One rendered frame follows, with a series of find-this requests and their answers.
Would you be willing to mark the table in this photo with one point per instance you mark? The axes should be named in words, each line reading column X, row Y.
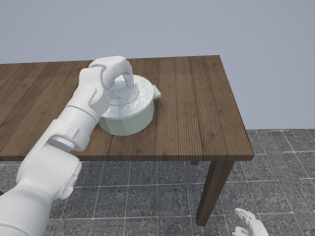
column 195, row 119

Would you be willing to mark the robot left upper arm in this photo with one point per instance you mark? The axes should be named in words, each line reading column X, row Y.
column 25, row 209

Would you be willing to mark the right robot hand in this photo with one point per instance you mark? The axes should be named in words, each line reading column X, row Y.
column 255, row 226

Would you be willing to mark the left robot hand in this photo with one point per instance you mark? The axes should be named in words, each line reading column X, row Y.
column 120, row 66

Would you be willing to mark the pot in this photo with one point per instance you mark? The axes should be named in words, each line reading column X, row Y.
column 131, row 125

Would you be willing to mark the lid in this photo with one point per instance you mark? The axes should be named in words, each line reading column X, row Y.
column 134, row 101

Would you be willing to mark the knob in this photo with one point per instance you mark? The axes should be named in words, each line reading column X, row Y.
column 121, row 86

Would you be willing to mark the left robot forearm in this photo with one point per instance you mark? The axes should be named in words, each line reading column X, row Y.
column 72, row 129

